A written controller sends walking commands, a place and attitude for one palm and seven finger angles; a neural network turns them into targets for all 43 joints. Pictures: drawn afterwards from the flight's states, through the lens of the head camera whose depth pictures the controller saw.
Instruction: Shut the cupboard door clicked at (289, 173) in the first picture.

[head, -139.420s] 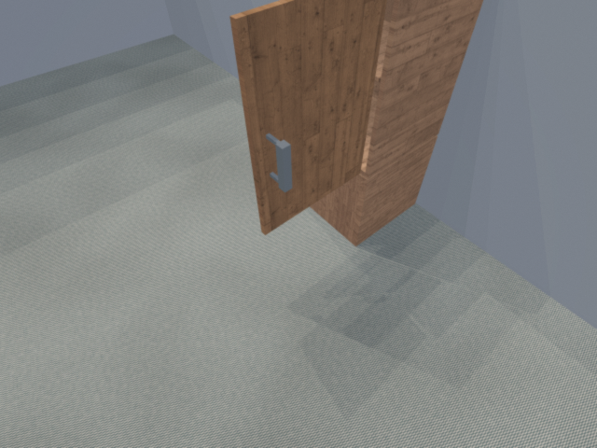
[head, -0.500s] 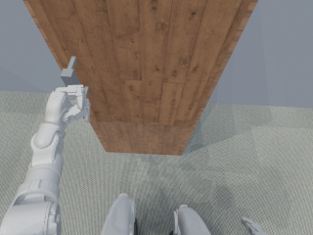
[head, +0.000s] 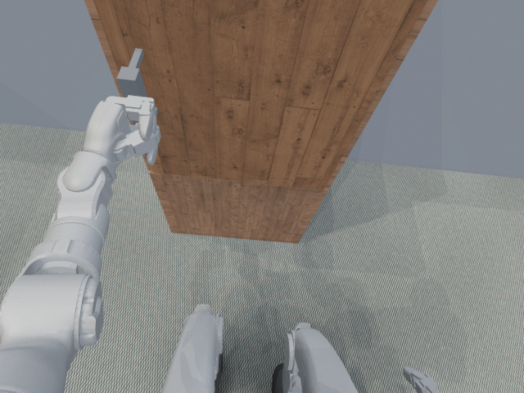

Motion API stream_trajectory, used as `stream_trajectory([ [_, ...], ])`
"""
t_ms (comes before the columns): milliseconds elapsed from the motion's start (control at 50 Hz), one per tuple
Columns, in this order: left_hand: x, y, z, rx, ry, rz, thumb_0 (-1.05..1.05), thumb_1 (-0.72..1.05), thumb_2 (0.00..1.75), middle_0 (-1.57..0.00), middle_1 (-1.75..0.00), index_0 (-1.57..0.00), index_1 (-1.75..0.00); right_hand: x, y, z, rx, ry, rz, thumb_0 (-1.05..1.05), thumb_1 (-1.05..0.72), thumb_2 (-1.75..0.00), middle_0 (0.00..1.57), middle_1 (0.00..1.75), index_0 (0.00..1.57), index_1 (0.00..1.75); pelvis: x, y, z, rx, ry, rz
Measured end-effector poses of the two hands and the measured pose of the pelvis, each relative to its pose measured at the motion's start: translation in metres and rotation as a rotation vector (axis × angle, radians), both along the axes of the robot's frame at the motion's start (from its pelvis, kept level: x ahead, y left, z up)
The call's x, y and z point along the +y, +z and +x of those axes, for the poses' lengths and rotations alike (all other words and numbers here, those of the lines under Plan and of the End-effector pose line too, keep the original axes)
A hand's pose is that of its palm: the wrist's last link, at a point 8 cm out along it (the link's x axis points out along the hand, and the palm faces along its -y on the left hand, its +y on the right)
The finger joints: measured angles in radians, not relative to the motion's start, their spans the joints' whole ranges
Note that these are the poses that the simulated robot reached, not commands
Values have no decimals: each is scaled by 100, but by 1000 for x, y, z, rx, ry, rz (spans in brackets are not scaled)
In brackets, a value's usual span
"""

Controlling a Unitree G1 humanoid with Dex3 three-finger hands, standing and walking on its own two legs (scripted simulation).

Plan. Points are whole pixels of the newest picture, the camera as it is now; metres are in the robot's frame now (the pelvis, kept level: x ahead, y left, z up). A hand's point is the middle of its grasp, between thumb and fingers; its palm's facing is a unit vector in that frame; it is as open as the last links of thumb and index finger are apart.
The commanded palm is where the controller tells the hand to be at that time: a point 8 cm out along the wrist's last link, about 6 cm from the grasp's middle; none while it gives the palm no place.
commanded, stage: pull the fist back off the door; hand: left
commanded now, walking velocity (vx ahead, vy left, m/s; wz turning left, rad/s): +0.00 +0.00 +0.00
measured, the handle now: (143, 98) +0.54 +0.21 +0.07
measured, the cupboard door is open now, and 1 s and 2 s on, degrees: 0 0 0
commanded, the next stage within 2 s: draw the hand back to the body in 0.94 s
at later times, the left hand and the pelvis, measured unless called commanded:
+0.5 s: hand (188, 129) +0.47 +0.13 +0.08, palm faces +0.01 -1.00 -0.02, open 3.1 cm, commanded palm +0.44 +0.18 +0.07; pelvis -0.03 +0.00 +0.00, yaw -4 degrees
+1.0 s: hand (174, 169) +0.42 +0.14 +0.06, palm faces +0.00 -1.00 -0.01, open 3.1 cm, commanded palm +0.39 +0.19 +0.07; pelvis +0.05 +0.00 +0.04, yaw -4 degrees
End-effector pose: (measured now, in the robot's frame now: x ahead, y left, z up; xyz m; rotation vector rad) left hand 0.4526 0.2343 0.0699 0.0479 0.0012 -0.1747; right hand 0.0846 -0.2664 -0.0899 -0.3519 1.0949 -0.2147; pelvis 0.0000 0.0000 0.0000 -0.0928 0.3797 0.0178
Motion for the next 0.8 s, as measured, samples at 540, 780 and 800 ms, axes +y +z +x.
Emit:
stream_trajectory([
  [540,-51,12,-7,-22,192,-6,1,90,90,-131,-150,-131,-150,2,-4,-98,40,-148,74,1,-91,-90,21,30,20,30,-1,4,-27,-31,-99,38],
  [780,-30,-2,-51,-41,197,-21,1,90,90,-131,-150,-130,-150,1,7,-43,18,-134,73,1,-91,-90,21,30,20,30,-1,20,2,-61,-97,40],
  [800,-31,-2,-52,-45,190,-24,1,90,90,-131,-150,-131,-150,1,10,-32,1,-125,68,1,-91,-90,21,30,20,30,-1,22,6,-61,-94,37],
])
